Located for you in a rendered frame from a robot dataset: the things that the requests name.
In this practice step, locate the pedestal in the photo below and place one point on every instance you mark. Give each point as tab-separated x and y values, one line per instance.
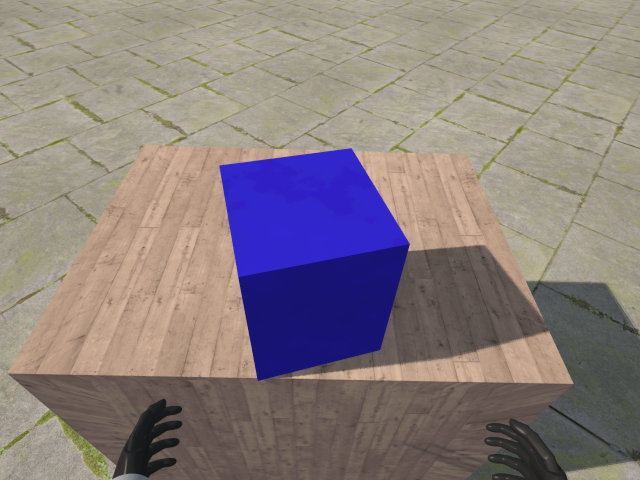
152	309

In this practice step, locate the robot right hand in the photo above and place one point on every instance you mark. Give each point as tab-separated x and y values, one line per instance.
536	461

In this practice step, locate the carton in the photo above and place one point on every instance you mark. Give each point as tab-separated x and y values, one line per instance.
319	258

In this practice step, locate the robot left hand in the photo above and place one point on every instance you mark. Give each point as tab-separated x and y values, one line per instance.
138	449

